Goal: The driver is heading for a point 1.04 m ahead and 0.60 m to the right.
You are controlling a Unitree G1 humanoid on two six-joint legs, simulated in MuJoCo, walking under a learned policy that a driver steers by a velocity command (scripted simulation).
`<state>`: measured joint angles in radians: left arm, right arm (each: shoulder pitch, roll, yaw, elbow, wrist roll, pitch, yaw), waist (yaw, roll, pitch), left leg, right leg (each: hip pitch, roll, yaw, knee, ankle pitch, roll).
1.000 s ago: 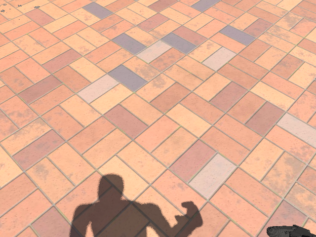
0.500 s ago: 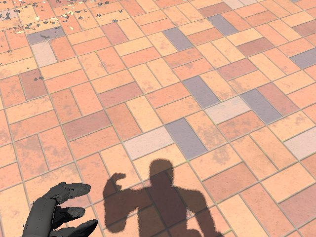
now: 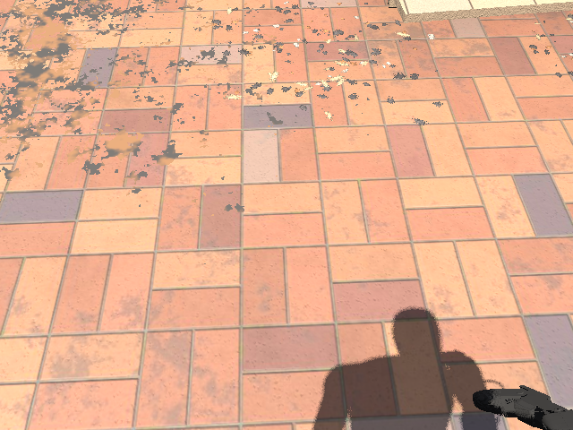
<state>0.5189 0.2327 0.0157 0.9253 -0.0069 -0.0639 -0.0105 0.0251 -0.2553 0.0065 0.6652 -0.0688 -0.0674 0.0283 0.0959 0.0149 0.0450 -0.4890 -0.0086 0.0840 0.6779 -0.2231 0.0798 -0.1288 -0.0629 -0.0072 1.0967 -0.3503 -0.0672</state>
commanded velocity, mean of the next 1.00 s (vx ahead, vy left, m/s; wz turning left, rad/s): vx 1.00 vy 0.00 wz -0.86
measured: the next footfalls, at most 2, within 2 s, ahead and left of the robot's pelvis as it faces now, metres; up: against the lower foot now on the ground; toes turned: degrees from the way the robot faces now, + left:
right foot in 0.38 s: +0.54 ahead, -0.13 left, +0.00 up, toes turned -22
left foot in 0.80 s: +0.99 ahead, -0.17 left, +0.00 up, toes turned -45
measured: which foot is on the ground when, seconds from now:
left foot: down 0.00-0.38, up 0.40-0.78, down 0.80-1.00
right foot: up 0.00-0.36, down 0.38-0.80, up 0.82-1.00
